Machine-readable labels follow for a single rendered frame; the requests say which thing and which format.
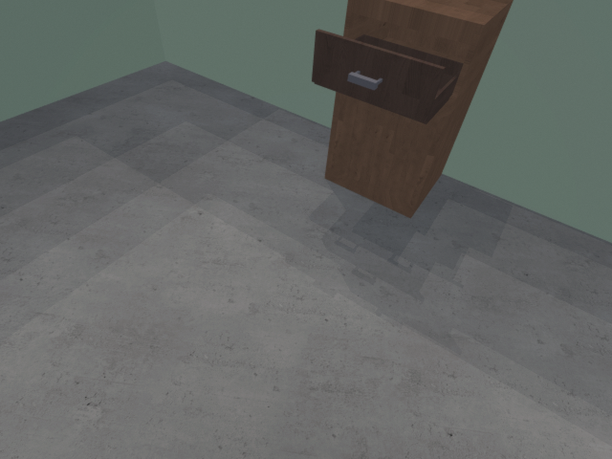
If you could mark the cabinet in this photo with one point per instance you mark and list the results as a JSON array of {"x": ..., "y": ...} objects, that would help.
[{"x": 391, "y": 159}]

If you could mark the handle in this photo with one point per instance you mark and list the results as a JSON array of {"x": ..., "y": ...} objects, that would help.
[{"x": 364, "y": 81}]

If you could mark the drawer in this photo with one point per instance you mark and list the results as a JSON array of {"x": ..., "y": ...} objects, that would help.
[{"x": 414, "y": 84}]

